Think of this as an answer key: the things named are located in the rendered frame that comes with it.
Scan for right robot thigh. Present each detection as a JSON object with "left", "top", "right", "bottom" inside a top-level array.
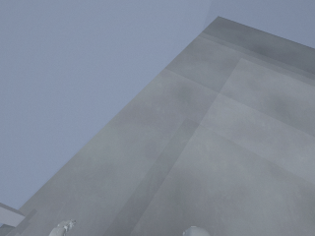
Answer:
[{"left": 182, "top": 226, "right": 211, "bottom": 236}]

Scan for left robot hand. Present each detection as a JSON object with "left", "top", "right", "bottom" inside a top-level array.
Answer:
[{"left": 48, "top": 219, "right": 76, "bottom": 236}]

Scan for panel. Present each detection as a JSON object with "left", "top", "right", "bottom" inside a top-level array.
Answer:
[{"left": 0, "top": 203, "right": 25, "bottom": 227}]

